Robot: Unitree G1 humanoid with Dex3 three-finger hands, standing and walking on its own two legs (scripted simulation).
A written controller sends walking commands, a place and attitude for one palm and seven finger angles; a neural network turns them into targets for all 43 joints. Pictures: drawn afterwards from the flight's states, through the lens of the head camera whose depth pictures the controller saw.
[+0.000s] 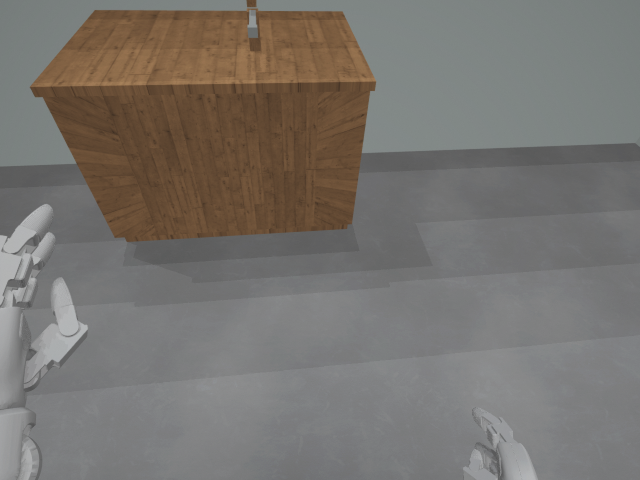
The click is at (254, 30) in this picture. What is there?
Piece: tap's lever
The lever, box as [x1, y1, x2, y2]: [247, 25, 257, 37]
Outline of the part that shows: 247,25 248,37 257,37 256,25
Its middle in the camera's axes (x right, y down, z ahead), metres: -0.20 -0.60 +1.12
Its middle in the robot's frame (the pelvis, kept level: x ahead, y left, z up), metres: +1.24 +0.27 +0.06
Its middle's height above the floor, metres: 0.84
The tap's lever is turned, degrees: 0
